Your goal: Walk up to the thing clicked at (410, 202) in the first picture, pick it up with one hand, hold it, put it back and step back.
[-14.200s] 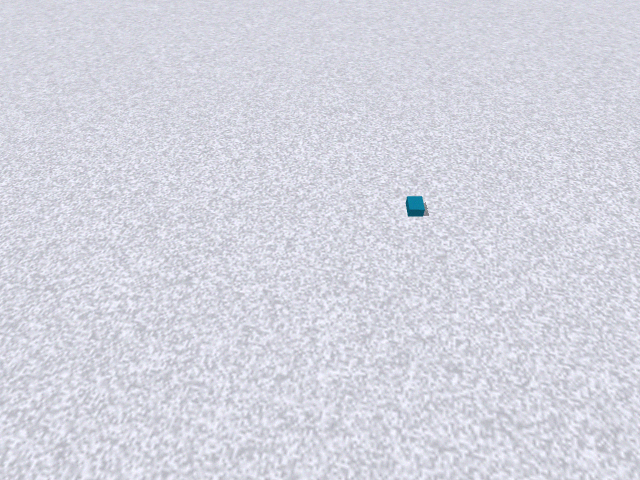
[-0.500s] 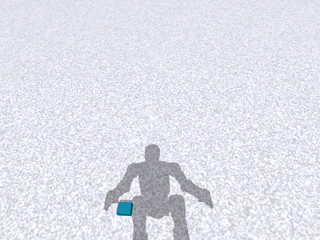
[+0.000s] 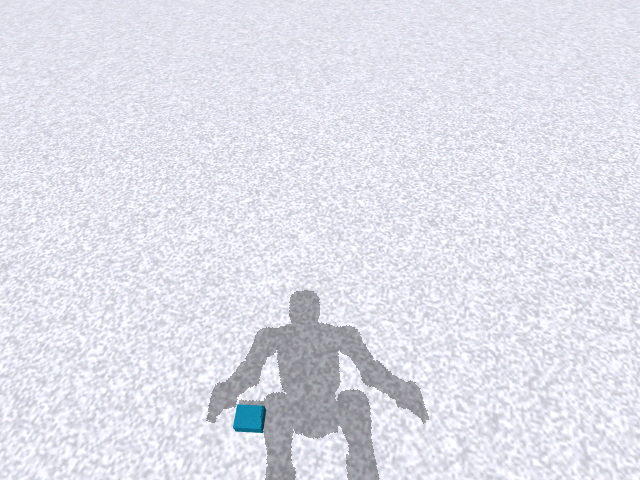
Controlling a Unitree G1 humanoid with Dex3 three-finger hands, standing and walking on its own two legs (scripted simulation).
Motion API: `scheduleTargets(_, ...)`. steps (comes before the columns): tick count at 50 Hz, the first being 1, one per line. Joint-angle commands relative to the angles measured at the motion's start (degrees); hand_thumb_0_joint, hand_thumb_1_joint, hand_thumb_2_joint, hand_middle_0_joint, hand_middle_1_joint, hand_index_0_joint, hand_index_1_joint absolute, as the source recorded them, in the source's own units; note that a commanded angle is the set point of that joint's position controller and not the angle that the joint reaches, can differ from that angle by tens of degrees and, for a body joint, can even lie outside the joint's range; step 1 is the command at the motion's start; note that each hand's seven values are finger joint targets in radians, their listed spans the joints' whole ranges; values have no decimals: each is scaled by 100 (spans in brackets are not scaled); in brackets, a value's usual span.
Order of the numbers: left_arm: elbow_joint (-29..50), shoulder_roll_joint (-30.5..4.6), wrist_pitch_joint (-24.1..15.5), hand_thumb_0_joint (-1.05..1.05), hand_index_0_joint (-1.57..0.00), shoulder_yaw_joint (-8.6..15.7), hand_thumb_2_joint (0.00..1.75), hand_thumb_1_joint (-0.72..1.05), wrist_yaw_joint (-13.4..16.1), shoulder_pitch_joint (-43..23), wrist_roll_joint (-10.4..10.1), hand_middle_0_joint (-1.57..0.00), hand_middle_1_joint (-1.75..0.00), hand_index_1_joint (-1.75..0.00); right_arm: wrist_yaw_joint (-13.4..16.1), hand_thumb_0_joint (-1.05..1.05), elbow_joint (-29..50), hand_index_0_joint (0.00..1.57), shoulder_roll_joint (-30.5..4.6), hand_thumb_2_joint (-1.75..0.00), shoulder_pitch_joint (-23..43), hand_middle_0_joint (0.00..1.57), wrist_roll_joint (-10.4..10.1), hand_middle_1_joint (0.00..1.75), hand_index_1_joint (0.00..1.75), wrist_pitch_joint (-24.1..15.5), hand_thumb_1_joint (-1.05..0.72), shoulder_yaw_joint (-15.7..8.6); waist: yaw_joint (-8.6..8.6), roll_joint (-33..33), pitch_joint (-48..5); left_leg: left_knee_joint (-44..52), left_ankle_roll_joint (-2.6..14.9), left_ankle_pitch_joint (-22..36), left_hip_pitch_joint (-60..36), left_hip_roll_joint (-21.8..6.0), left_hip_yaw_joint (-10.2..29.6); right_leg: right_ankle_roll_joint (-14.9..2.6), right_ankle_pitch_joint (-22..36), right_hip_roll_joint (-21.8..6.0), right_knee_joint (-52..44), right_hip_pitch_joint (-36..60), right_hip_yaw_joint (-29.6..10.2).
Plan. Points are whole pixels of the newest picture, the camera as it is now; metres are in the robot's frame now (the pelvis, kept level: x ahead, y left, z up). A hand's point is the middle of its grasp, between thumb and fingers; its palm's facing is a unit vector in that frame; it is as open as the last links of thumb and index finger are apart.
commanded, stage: stand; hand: left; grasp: from above
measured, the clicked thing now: (250, 418) +0.42 +0.24 -0.76
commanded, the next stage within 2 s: rise first in 0.84 s
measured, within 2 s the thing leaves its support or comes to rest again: neither
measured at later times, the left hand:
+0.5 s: hand out of the picture +0.07 +0.26 -0.16, palm faces -0.02 -0.94 -0.35, open 7.4 cm
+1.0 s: hand out of the picture +0.08 +0.26 -0.15, palm faces +0.02 -0.94 -0.35, open 7.4 cm
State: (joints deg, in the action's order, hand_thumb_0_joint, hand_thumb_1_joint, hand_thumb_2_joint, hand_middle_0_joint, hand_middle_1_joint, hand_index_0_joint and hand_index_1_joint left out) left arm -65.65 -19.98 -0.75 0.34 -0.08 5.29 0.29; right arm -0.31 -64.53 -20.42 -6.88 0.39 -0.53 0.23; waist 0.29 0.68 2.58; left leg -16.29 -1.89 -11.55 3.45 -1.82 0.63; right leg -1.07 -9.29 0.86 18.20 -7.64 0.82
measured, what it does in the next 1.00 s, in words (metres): stands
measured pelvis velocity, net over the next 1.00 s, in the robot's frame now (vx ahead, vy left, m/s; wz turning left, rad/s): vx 0.00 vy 0.00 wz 0.01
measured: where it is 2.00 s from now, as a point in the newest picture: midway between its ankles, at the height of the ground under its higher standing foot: outside the picture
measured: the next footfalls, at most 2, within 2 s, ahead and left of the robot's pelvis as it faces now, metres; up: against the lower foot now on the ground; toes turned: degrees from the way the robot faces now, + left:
none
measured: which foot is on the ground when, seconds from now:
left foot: down 0.00-1.00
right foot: down 0.00-1.00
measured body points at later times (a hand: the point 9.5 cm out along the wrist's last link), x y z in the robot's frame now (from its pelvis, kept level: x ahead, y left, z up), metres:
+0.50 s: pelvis +0.00 +0.00 +0.00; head +0.02 +0.00 +0.45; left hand +0.08 +0.31 -0.13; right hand +0.07 -0.30 -0.14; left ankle -0.03 +0.14 -0.75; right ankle +0.01 -0.11 -0.75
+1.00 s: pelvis +0.00 +0.00 +0.00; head +0.02 +0.00 +0.45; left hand +0.08 +0.31 -0.13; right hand +0.08 -0.30 -0.13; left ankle -0.03 +0.14 -0.75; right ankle +0.01 -0.11 -0.75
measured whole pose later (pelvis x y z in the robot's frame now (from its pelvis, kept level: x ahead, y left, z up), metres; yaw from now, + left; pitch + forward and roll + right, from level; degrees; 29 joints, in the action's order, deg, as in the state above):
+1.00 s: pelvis +0.00 +0.00 +0.00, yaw +1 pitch -1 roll +0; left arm -62.3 -19.5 -0.9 1.4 0.7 6.0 -0.7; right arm 0.7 -59.1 -20.3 -8.7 -1.3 -0.8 0.3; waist 0.6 0.5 2.5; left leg -19.0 -1.5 -12.4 6.1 -1.4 1.2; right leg -0.8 -9.9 0.4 20.0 -9.7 1.3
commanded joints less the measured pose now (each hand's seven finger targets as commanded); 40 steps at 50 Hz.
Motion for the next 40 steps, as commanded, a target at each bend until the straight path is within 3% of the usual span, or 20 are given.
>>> scheduleTargets(1,294,-1237,-128,0,-20,206,90,90,56,-196,-11,-20,-30,-30,92,0,304,20,-1199,-90,204,20,12,30,30,-126,-90,-217,-53,10,-409,191,274,791,176,-596,415,-29,984,-809,-248,274,-634)
scheduleTargets(12,271,-1259,-135,0,-20,221,90,90,54,-179,-8,-20,-30,-30,83,0,318,20,-1165,-90,137,20,14,30,30,-121,-90,-217,-33,-33,-375,201,280,662,206,-577,416,-35,911,-815,-253,287,-645)
scheduleTargets(19,323,-1252,-137,0,-20,220,90,90,55,-178,-9,-20,-30,-30,94,0,340,20,-1173,-90,119,20,19,30,30,-129,-90,-212,-33,36,-518,162,278,929,116,-608,403,-68,1220,-851,-196,403,-664)
scheduleTargets(32,321,-1244,-133,0,-20,214,90,90,61,-172,4,-20,-30,-30,101,0,370,20,-1203,-90,157,20,10,30,30,-126,-90,-217,-44,-27,-521,155,279,1075,43,-619,410,-60,1296,-842,-160,419,-614)
scheduleTargets(40,325,-1245,-141,0,-20,212,90,90,73,-160,7,-20,-30,-30,97,0,377,20,-1190,-90,169,20,4,30,30,-111,-90,-217,-32,-11,-411,158,279,862,99,-584,409,-24,1175,-833,-268,338,-625)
